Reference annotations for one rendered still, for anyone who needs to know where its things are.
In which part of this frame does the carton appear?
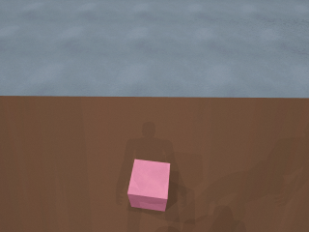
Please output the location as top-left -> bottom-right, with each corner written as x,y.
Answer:
127,159 -> 170,212

